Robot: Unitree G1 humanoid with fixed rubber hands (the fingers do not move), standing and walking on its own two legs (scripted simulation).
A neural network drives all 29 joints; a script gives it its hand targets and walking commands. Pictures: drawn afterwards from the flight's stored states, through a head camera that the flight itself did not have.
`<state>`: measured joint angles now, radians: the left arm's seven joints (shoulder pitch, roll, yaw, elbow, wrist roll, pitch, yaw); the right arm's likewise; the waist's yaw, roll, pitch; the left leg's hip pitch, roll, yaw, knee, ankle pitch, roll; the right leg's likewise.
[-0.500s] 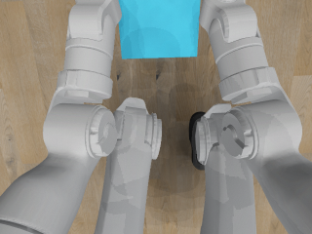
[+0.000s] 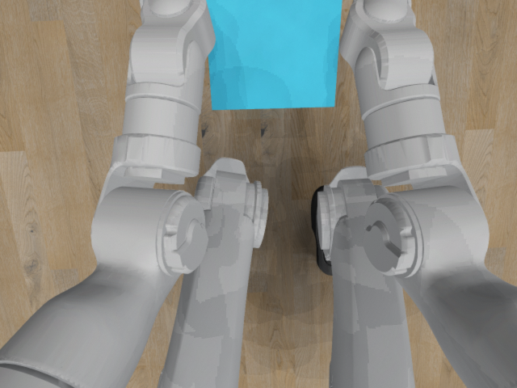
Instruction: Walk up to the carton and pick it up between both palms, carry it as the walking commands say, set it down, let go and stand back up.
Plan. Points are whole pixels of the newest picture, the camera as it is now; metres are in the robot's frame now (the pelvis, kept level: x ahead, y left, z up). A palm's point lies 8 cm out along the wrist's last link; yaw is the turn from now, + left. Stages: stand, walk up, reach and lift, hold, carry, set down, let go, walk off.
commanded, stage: reach and lift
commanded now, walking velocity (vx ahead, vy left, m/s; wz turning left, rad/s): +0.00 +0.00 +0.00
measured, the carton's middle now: (266, 1) +0.55 +0.05 -0.20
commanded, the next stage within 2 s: none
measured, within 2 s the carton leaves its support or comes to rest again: neither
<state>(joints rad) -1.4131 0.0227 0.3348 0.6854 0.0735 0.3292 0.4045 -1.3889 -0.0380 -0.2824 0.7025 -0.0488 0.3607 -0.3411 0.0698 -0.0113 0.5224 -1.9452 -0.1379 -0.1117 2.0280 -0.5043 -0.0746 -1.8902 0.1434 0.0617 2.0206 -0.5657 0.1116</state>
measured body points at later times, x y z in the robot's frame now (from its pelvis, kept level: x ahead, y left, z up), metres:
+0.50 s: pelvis -0.01 -0.01 +0.04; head +0.32 +0.03 +0.34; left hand +0.53 +0.15 -0.05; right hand +0.54 -0.07 -0.05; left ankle +0.15 +0.12 -0.39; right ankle +0.14 -0.14 -0.39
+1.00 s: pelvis -0.01 -0.01 +0.10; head +0.29 +0.03 +0.42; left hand +0.51 +0.15 +0.02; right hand +0.52 -0.07 +0.02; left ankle +0.15 +0.12 -0.39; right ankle +0.14 -0.14 -0.39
